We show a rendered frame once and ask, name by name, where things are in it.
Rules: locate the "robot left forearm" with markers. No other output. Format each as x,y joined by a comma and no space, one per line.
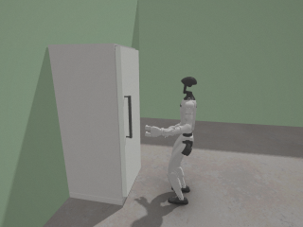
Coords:
174,131

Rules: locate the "robot left thigh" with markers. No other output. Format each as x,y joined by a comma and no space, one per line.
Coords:
177,157

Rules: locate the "robot left hand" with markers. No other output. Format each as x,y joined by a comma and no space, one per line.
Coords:
155,131

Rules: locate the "fridge door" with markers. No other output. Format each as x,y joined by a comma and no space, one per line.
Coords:
127,80

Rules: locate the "robot left upper arm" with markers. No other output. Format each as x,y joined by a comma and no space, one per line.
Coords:
189,108

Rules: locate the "robot left foot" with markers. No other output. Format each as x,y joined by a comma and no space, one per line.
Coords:
176,200

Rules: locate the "handle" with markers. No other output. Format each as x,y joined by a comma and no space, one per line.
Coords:
130,117

